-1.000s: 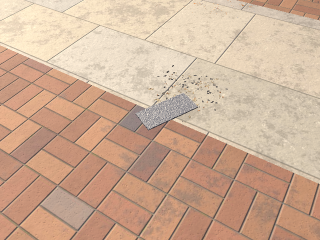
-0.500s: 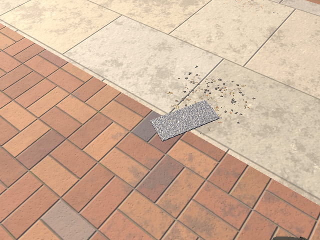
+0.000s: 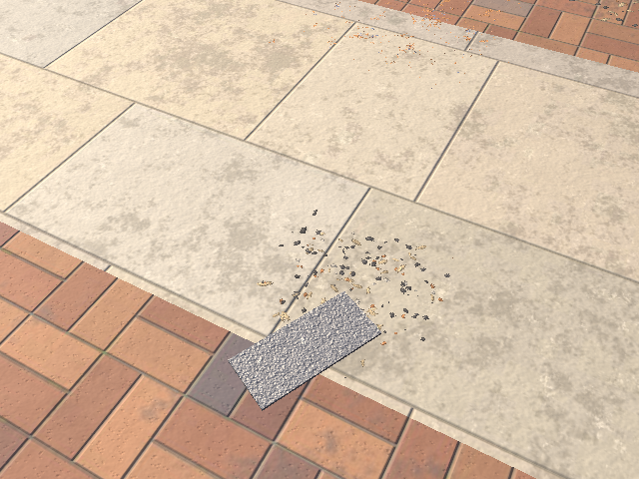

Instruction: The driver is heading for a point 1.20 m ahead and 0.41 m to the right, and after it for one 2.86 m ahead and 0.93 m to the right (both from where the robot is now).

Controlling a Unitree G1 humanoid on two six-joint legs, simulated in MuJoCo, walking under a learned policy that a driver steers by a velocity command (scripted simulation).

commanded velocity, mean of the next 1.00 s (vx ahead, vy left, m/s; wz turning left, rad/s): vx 0.50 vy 0.00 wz -0.50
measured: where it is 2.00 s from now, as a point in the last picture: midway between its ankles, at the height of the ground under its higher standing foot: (482, 279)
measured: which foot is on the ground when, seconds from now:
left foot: down 0.00-0.16, up 0.18-0.64, down 0.66-1.00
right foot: up 0.00-0.14, down 0.16-0.68, up 0.70-1.00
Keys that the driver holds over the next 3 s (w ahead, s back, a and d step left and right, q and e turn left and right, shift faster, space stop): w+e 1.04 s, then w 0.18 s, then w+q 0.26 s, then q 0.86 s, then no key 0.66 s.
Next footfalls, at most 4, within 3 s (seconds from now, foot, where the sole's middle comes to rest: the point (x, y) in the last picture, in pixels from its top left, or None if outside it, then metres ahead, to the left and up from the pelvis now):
0.16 right None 0.27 -0.14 -0.78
0.66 left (320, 434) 0.60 -0.01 -0.78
1.18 right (480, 378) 0.71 -0.38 -0.78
1.68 left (438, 255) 1.07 -0.36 -0.78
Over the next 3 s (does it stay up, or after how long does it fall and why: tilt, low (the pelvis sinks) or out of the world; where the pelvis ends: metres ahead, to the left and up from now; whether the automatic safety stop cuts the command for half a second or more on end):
stays up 0.96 -0.41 -0.01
